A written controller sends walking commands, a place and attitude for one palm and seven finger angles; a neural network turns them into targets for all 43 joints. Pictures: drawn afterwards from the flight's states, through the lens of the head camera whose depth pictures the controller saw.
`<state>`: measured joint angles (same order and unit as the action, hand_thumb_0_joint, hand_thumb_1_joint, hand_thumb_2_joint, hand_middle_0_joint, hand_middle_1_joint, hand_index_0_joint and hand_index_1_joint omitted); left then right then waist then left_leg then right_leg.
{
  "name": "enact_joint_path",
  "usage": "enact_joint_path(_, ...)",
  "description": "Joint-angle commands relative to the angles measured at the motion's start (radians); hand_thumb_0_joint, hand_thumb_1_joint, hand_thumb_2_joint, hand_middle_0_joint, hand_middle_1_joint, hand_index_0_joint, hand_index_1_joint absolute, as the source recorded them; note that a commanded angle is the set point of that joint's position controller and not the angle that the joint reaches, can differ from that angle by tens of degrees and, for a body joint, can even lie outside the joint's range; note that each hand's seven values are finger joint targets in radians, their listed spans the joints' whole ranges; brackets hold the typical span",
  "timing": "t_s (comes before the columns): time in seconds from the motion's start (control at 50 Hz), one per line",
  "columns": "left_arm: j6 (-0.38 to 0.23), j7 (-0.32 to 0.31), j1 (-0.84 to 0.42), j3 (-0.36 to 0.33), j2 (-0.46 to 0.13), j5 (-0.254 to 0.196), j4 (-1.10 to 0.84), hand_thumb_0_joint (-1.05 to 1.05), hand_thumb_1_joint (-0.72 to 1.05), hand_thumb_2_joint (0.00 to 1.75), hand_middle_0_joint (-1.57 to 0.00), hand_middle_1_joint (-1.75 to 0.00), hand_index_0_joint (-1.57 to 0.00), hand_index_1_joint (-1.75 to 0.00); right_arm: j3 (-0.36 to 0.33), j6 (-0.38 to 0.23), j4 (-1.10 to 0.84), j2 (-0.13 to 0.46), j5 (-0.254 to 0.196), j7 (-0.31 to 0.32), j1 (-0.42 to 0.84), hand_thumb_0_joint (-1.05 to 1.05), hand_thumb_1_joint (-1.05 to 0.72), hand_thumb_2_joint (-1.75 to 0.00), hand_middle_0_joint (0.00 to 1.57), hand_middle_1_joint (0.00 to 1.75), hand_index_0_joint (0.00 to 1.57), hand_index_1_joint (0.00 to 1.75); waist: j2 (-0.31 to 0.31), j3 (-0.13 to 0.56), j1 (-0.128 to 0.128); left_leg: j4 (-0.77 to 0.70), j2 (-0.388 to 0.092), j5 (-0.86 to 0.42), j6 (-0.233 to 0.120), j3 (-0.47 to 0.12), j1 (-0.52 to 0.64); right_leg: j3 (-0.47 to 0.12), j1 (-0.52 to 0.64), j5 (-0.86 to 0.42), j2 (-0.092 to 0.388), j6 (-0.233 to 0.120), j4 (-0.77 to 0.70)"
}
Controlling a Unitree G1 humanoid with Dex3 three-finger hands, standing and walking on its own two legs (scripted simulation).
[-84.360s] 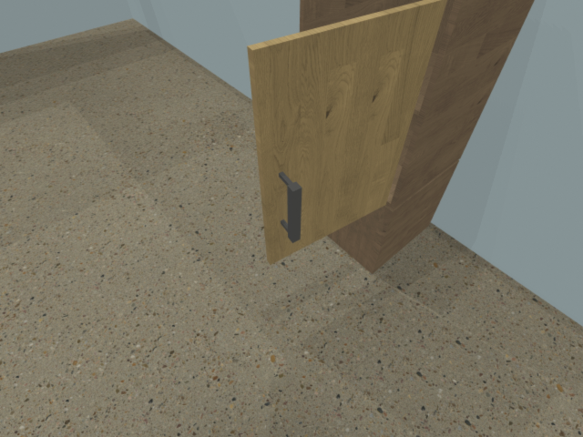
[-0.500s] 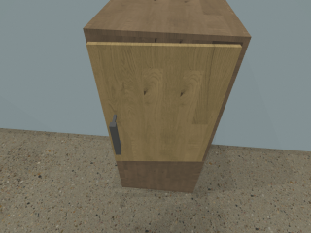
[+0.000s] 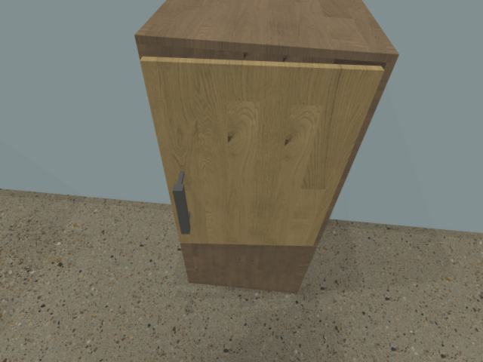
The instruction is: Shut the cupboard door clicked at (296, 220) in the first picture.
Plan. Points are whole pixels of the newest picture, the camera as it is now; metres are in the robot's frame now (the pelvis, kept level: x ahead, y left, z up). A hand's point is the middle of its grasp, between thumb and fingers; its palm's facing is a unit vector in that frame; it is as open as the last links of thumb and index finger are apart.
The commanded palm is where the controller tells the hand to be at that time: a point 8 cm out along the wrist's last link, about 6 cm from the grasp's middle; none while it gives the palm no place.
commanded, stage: look again from close up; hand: left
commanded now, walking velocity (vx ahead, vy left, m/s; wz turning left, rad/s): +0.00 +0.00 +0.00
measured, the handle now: (183, 203) +0.50 +0.18 -0.11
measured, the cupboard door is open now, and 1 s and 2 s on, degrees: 5 5 5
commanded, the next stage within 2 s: shuffle to correct the standing spot in 0.18 s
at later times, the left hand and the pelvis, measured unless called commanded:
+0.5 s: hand out of the picture -0.02 +0.15 -0.17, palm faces +0.04 -0.99 -0.15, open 7.3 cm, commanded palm none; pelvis +0.02 +0.00 +0.00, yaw +0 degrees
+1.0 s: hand out of the picture +0.04 +0.14 -0.18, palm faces +0.05 -0.98 -0.18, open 7.3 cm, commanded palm none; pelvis +0.04 -0.02 +0.00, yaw +0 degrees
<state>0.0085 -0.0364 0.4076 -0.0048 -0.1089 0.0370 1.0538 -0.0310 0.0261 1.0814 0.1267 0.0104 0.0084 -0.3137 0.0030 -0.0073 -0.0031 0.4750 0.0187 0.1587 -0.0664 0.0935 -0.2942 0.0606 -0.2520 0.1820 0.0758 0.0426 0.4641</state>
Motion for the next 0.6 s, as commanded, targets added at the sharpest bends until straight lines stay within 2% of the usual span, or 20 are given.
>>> enact_joint_path(0.0, -0.015, -0.012, 0.081, -0.016, -0.084, -0.005, -0.025, 0.0, 0.9, 0.9, -0.2, -0.3, -0.2, -0.3, -0.019, -0.021, -0.038, 0.096, -0.001, 0.005, -0.038, 0.0, -0.9, -0.9, 0.2, 0.3, 0.2, 0.3, 0.012, -0.106, 0.005, -0.19, -0.115, 0.33, 0.037, -0.169, -0.069, -0.076, -0.069, 0.228, 0.025, -0.044, -0.112)
enact_joint_path(0.1, -0.017, -0.011, 0.083, -0.016, -0.082, -0.005, -0.018, 0.0, 0.9, 0.9, -0.2, -0.3, -0.2, -0.3, -0.018, -0.024, -0.031, 0.094, -0.001, 0.005, -0.031, 0.0, -0.9, -0.9, 0.2, 0.3, 0.2, 0.3, -0.015, -0.093, 0.002, -0.201, -0.12, 0.325, 0.037, -0.177, -0.06, -0.074, -0.054, 0.193, 0.021, -0.042, -0.102)
enact_joint_path(0.26, -0.022, -0.012, 0.068, -0.012, -0.083, -0.008, -0.011, 0.0, 0.9, 0.9, -0.2, -0.3, -0.2, -0.3, -0.013, -0.03, -0.018, 0.09, -0.004, 0.005, -0.03, 0.0, -0.9, -0.9, 0.2, 0.3, 0.2, 0.3, 0.013, -0.089, 0.003, -0.194, -0.12, 0.253, 0.037, -0.17, -0.029, -0.08, -0.043, 0.142, 0.032, -0.043, -0.114)
enact_joint_path(0.3, -0.024, -0.009, 0.069, -0.008, -0.074, -0.009, 0.003, 0.0, 0.9, 0.9, -0.2, -0.3, -0.2, -0.3, -0.011, -0.032, -0.006, 0.094, -0.001, 0.008, -0.036, 0.0, -0.9, -0.9, 0.2, 0.3, 0.2, 0.3, -0.006, -0.072, 0.009, -0.22, -0.127, 0.305, 0.04, -0.18, -0.007, -0.068, -0.036, 0.172, 0.017, -0.035, -0.123)
enact_joint_path(0.38, -0.009, -0.001, 0.089, -0.017, -0.064, -0.002, 0.009, 0.0, 0.9, 0.9, -0.2, -0.3, -0.2, -0.3, -0.023, -0.024, -0.006, 0.113, 0.006, 0.013, -0.027, 0.0, -0.9, -0.9, 0.2, 0.3, 0.2, 0.3, -0.044, -0.115, 0.0, -0.263, -0.158, 0.476, 0.027, -0.21, -0.064, -0.028, -0.034, 0.233, -0.019, -0.034, -0.064)
enact_joint_path(0.42, -0.004, 0.006, 0.097, -0.022, -0.059, -0.002, 0.007, 0.0, 0.9, 0.9, -0.2, -0.3, -0.2, -0.3, -0.029, -0.023, -0.01, 0.122, 0.007, 0.017, -0.021, 0.0, -0.9, -0.9, 0.2, 0.3, 0.2, 0.3, -0.043, -0.121, -0.006, -0.266, -0.174, 0.491, 0.017, -0.221, -0.07, -0.018, -0.03, 0.214, -0.03, -0.039, -0.039)
enact_joint_path(0.48, 0.003, 0.016, 0.098, -0.029, -0.048, -0.002, -0.001, 0.0, 0.9, 0.9, -0.2, -0.3, -0.2, -0.3, -0.039, -0.027, -0.013, 0.141, 0.008, 0.025, -0.02, 0.0, -0.9, -0.9, 0.2, 0.3, 0.2, 0.3, -0.077, -0.107, -0.004, -0.285, -0.209, 0.507, 0.001, -0.243, -0.064, 0.007, -0.014, 0.164, -0.045, -0.043, 0.012)
enact_joint_path(0.5, 0.001, 0.017, 0.1, -0.028, -0.043, -0.002, -0.002, 0.0, 0.9, 0.9, -0.2, -0.3, -0.2, -0.3, -0.039, -0.028, -0.014, 0.141, 0.007, 0.026, -0.014, 0.0, -0.9, -0.9, 0.2, 0.3, 0.2, 0.3, -0.061, -0.11, -0.009, -0.268, -0.206, 0.479, 0.0, -0.231, -0.071, -0.003, -0.001, 0.144, -0.041, -0.044, -0.001)
enact_joint_path(0.54, -0.009, 0.011, 0.101, -0.025, -0.045, -0.004, 0.0, 0.0, 0.9, 0.9, -0.2, -0.3, -0.2, -0.3, -0.028, -0.033, -0.014, 0.108, 0.004, 0.024, -0.01, 0.0, -0.9, -0.9, 0.2, 0.3, 0.2, 0.3, -0.019, -0.123, -0.015, -0.206, -0.157, 0.378, 0.015, -0.185, -0.079, -0.064, 0.006, 0.132, -0.01, -0.053, -0.072)
enact_joint_path(0.58, -0.025, 0.002, 0.09, -0.019, -0.07, -0.012, 0.005, 0.0, 0.9, 0.9, -0.2, -0.3, -0.2, -0.3, -0.011, -0.036, -0.01, 0.064, -0.001, 0.018, -0.017, 0.0, -0.9, -0.9, 0.2, 0.3, 0.2, 0.3, 0.041, -0.121, 0.0, -0.124, -0.1, 0.227, 0.039, -0.124, -0.033, -0.137, -0.037, 0.17, 0.043, -0.066, -0.153)
